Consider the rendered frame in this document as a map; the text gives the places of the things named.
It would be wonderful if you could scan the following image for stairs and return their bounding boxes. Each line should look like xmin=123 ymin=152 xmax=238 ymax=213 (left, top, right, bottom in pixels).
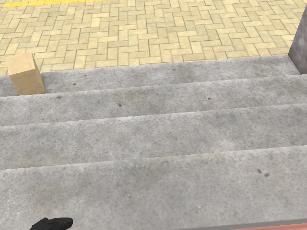
xmin=0 ymin=55 xmax=307 ymax=170

